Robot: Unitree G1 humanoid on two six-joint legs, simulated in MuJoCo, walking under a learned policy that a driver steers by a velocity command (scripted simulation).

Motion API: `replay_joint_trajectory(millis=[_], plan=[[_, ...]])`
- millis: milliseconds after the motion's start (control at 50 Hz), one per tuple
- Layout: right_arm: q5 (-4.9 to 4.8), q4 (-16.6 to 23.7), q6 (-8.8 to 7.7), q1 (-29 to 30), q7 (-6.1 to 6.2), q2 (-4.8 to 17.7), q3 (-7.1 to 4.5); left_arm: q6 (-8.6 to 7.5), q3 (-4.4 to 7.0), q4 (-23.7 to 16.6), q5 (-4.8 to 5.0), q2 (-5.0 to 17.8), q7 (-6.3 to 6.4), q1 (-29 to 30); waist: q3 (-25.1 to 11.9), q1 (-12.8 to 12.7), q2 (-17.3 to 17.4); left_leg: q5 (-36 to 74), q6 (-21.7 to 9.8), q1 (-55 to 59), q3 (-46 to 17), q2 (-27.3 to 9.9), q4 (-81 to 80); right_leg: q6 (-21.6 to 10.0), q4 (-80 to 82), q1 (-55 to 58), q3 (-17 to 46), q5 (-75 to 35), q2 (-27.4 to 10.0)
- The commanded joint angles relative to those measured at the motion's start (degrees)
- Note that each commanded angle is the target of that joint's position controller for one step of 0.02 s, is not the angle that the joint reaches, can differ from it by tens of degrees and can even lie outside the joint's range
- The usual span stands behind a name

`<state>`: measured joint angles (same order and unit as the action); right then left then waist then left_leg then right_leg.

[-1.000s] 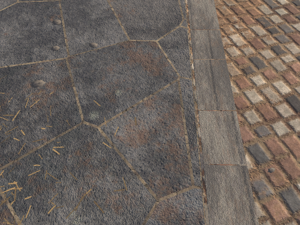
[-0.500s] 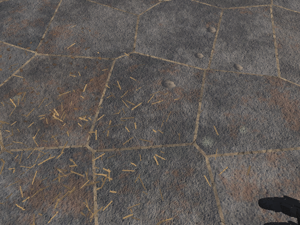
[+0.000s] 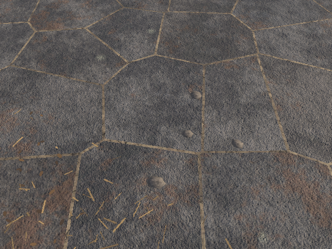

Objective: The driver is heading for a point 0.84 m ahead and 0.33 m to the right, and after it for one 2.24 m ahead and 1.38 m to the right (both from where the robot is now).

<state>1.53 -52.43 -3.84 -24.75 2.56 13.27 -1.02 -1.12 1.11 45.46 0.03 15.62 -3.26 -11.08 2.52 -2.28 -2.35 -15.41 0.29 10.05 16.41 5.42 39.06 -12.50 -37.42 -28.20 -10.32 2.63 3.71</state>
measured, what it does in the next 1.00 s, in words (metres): walks ahead, turning right: left foot, then right foot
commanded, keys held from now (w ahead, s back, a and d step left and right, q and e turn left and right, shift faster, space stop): w+e+shift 0.72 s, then e+shift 0.24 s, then shift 0.04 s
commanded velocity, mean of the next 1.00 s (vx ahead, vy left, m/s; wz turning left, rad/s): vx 0.88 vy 0.00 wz -0.94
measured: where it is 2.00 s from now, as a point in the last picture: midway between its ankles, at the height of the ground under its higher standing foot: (240, 162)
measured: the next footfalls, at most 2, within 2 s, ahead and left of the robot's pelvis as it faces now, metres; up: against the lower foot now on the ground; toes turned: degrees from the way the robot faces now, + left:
left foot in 0.38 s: +0.58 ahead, +0.14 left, +0.00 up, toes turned -26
right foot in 0.84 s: +0.81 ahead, -0.25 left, +0.00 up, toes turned -51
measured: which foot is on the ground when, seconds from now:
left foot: up 0.00-0.36, down 0.38-0.82, up 0.84-1.00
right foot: down 0.00-0.38, up 0.40-0.82, down 0.84-1.00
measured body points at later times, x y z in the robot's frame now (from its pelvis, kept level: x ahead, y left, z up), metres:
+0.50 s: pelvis +0.45 +0.04 +0.02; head +0.48 +0.03 +0.47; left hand +0.66 +0.29 -0.09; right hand +0.47 -0.28 -0.07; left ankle +0.55 +0.15 -0.71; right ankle +0.27 +0.00 -0.60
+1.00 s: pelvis +0.77 -0.18 +0.01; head +0.81 -0.22 +0.46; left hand +1.08 -0.15 -0.10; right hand +0.64 -0.46 -0.07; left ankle +0.93 -0.06 -0.60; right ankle +0.79 -0.22 -0.71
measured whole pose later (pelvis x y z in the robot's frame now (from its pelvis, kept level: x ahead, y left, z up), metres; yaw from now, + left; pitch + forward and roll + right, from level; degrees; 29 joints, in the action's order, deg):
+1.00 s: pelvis +0.77 -0.18 +0.01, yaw -59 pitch +1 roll -1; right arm 0.4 -36.2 -6.3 -9.3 2.3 14.3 -0.9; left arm -1.5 3.2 39.2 1.1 18.0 -1.4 -12.3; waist 5.5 0.8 -0.8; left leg -25.4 6.0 -33.9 -9.5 -3.6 75.8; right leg -11.0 -28.0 -18.5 2.4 9.2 13.9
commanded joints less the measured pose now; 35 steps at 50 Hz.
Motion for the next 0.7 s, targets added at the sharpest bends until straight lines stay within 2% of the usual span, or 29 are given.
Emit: replay_joint_trajectory(millis=[20,40,60,80,100,120,140,160,200,240,260,300,320,340,360,380,400,420,440,460,480,500,520,540,560,580,640,680,700], plan=[[1.41,13.8,-1.27,23.4,-1.06,2.5,-0.17,1.28,4.91,9.1,0.72,12.0,2.07,-28.1,-0.5,-11.5,-14.0,-12.5,0.8,-50.2,-10.2,1.8,66.4,-8.2,-2.1,37.9,20.1,-12.4,-3.7],[0.06,18.5,-2.21,14.5,-1.91,0.4,1.34,0.68,4.48,5.6,-0.63,12.5,2.50,-21.1,-8.4,-2.1,-11.2,-14.2,1.4,-62.2,-21.6,0.0,67.9,-16.6,6.1,44.8,42.9,-1.1,-11.5],[1.49,19.1,-3.77,13.2,-2.78,3.8,1.90,0.54,4.64,3.3,-1.12,10.9,3.22,-17.9,-8.7,-1.3,-3.4,-10.9,-0.3,-63.4,-25.9,-2.7,59.6,-16.5,21.7,40.7,57.0,24.3,-17.4],[1.92,17.6,-4.04,14.5,-3.13,7.6,1.19,0.22,4.16,2.7,-1.80,7.9,3.49,-14.5,-1.4,1.5,7.0,-6.3,-0.7,-60.8,-24.9,-5.7,51.9,-13.1,26.9,29.8,55.5,31.8,-16.5],[3.03,17.8,-3.25,15.9,-3.13,8.0,1.19,-0.52,3.95,2.7,-1.54,8.3,3.61,-12.5,2.4,3.9,8.9,-6.3,0.2,-57.8,-24.4,-7.2,46.3,-11.2,27.7,21.4,52.1,29.9,-14.4],[3.71,17.6,-1.77,16.0,-3.00,8.0,1.54,-1.74,3.99,2.2,-1.38,9.3,3.78,-11.8,4.5,5.0,9.6,-5.8,1.4,-54.4,-23.9,-8.8,40.6,-10.2,28.0,15.1,48.4,26.4,-11.9],[3.64,18.0,-0.42,17.5,-3.02,8.0,1.81,-2.78,3.74,2.2,-1.00,9.0,3.71,-11.1,6.4,5.7,10.2,-4.8,2.7,-49.8,-22.6,-10.5,33.3,-9.1,29.4,7.6,43.6,24.5,-9.1],[3.30,18.9,0.22,20.2,-3.18,7.6,2.18,-3.58,3.90,1.9,-0.89,9.6,3.52,-10.6,7.2,5.1,9.4,-1.3,3.7,-45.4,-20.5,-11.2,26.4,-8.6,30.6,2.3,39.4,19.7,-6.5],[1.53,21.2,0.31,26.0,-3.61,6.2,2.92,-4.19,4.68,1.8,-0.64,10.6,3.27,-10.9,6.3,2.2,5.7,7.1,4.7,-38.7,-18.5,-11.8,11.8,-6.9,30.3,-0.5,33.5,9.8,-3.4],[-0.10,22.8,0.25,30.0,-3.61,4.3,3.53,-4.25,5.30,2.1,0.15,10.8,2.45,-12.5,4.0,-1.5,2.6,16.6,4.3,-34.5,-16.8,-9.9,0.9,-3.7,28.6,3.6,31.4,2.4,-1.7],[-0.49,23.1,0.12,30.6,-3.50,4.5,3.38,-4.20,5.64,2.1,0.30,11.3,2.09,-13.3,2.3,-2.8,1.5,19.2,3.8,-33.0,-16.2,-8.7,-2.2,-2.7,27.3,6.8,31.7,-1.4,-2.1],[-0.49,23.3,-0.31,30.3,-3.15,6.1,2.71,-3.92,6.24,2.0,0.09,12.0,2.02,-14.3,-0.1,-3.6,-0.5,18.8,2.9,-31.4,-16.9,-7.0,-7.6,-0.7,23.0,14.2,32.9,-8.0,-3.3],[-0.31,22.8,-0.63,28.3,-2.86,7.5,2.09,-3.81,6.47,1.8,-0.07,12.4,2.25,-14.0,-1.7,-2.7,-1.1,16.7,2.5,-28.7,-17.5,-5.9,-10.0,0.5,19.4,17.2,33.7,-12.0,-3.7],[-0.31,21.4,-0.97,23.6,-2.33,9.9,0.96,-3.84,6.75,1.4,-0.38,13.6,2.34,-13.2,-5.3,-0.3,-1.1,12.1,1.8,-23.3,-17.7,-4.4,-10.4,1.8,13.0,19.5,33.8,-19.5,-3.7],[-0.30,19.1,-1.38,14.3,-1.71,12.4,-0.37,-3.96,7.07,1.0,-0.59,15.3,2.14,-10.8,-10.8,5.6,0.2,8.0,1.0,-13.3,-17.3,-4.2,-10.7,3.3,1.8,18.7,31.9,-23.4,-2.1],[0.44,16.2,-1.78,1.1,-0.74,15.8,-2.13,-4.59,6.71,-0.3,-0.63,13.9,2.08,-7.1,-16.9,12.7,1.3,1.1,-0.3,1.2,-20.9,-9.3,-7.4,4.4,-13.8,10.3,29.7,-17.8,0.1],[2.64,14.3,-1.93,-9.5,0.11,20.4,-3.70,-5.28,4.19,-3.4,-0.16,4.3,2.50,-5.4,-23.2,14.6,14.6,-23.2,-1.8,14.2,-40.0,-25.4,-12.1,4.5,-33.2,-3.6,24.2,18.3,4.4],[2.86,15.1,-1.23,-1.5,-0.51,23.5,-4.57,-4.97,2.44,-7.1,1.89,1.8,2.21,-11.5,-25.6,6.0,30.1,-33.6,-6.7,13.7,-71.6,-34.2,-26.7,5.3,-43.3,-15.9,19.4,26.3,4.6],[2.47,17.0,-0.73,6.7,-0.91,16.0,-3.77,-3.37,2.66,-4.7,0.12,6.2,2.82,-8.0,-15.4,5.5,17.1,-39.8,-7.4,5.2,-64.5,-31.0,-26.5,5.0,-46.2,-20.0,17.5,18.9,-1.3],[1.87,16.9,-0.40,9.0,-1.21,11.5,-2.79,-2.73,3.01,-4.9,-1.07,7.4,2.20,-4.4,-9.7,5.7,9.7,-29.3,-6.6,-1.7,-51.7,-27.9,-25.2,5.6,-43.3,-19.4,15.4,14.6,-3.6],[1.97,15.5,-0.33,8.5,-1.47,9.8,-2.39,-2.13,3.11,-5.2,-1.58,7.3,1.32,-2.1,-6.7,5.3,5.9,-17.1,-5.6,-6.5,-42.6,-25.1,-25.0,6.3,-40.9,-17.7,15.0,13.1,-5.5],[1.76,13.2,-0.59,5.9,-1.39,8.7,-1.98,-1.48,2.87,-6.5,-2.28,6.0,0.34,0.0,-4.7,5.0,6.5,-9.6,-4.9,-9.2,-35.7,-23.1,-25.2,6.6,-40.0,-17.4,15.2,12.9,-6.9],[1.28,10.9,-1.07,3.8,-1.66,7.1,-1.61,-0.71,2.32,-7.6,-2.35,4.5,-0.41,1.1,-3.3,4.4,8.5,-4.1,-3.9,-10.7,-31.0,-22.1,-25.5,6.8,-39.6,-17.9,15.0,12.2,-8.2],[0.61,9.2,-1.66,2.0,-2.13,5.7,-1.31,-0.06,1.83,-8.8,-2.25,3.4,-0.84,2.9,-2.4,4.1,8.7,2.1,-3.2,-10.7,-27.2,-21.4,-25.7,6.8,-39.8,-19.3,14.6,11.5,-8.8],[0.13,8.3,-2.20,1.4,-2.54,5.5,-1.29,0.40,1.39,-10.1,-2.18,2.7,-1.11,4.4,-1.9,3.6,8.3,7.6,-2.9,-11.2,-23.8,-21.4,-26.3,6.8,-39.5,-20.3,14.1,10.3,-9.1],[-0.05,8.0,-2.68,1.7,-2.82,5.8,-1.36,0.61,1.00,-11.6,-2.18,2.6,-1.34,6.1,-1.4,3.0,7.8,12.7,-2.6,-12.6,-20.3,-21.2,-27.3,6.8,-38.1,-20.2,13.3,8.0,-9.1],[0.27,7.1,-3.73,3.5,-2.71,7.6,-1.63,0.85,0.26,-14.6,-1.81,3.5,-2.01,11.1,1.9,1.3,6.9,20.8,-2.2,-15.8,-10.9,-19.5,-30.9,6.8,-29.0,-18.5,10.6,0.7,-8.9],[0.38,5.7,-3.79,1.4,-2.36,8.8,-1.84,0.87,-0.31,-15.9,-1.92,3.6,-2.79,16.0,5.3,2.2,4.7,25.9,-1.4,-15.2,-5.8,-18.2,-33.2,5.7,-18.9,-16.1,5.9,-1.6,-8.0],[0.46,4.9,-3.64,-0.4,-2.17,9.3,-1.91,0.76,-0.64,-16.1,-1.91,3.2,-3.11,18.1,6.3,3.0,3.9,32.6,-0.4,-14.0,-3.1,-17.2,-33.0,4.7,-14.5,-13.8,2.9,-1.7,-6.6]])
Velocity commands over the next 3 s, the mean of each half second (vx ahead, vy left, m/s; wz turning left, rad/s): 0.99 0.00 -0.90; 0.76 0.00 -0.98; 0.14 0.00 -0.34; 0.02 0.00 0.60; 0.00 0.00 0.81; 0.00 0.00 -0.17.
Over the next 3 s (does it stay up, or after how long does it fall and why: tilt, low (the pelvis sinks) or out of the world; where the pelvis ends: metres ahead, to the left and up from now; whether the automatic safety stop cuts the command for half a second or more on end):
stays up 0.94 -0.28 0.03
